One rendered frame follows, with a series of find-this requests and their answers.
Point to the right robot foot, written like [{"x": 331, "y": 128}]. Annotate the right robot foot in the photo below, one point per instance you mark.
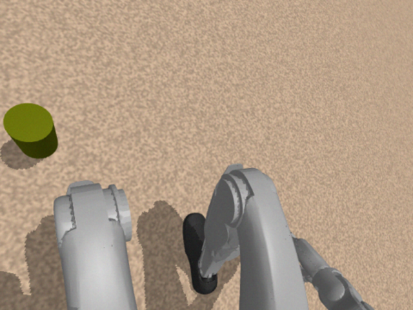
[{"x": 193, "y": 237}]

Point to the right robot arm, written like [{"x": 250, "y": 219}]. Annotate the right robot arm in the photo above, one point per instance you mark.
[{"x": 336, "y": 292}]

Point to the can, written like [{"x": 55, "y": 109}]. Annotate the can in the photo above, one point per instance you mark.
[{"x": 32, "y": 128}]

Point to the right robot hand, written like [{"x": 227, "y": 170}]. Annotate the right robot hand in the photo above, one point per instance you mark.
[{"x": 311, "y": 262}]

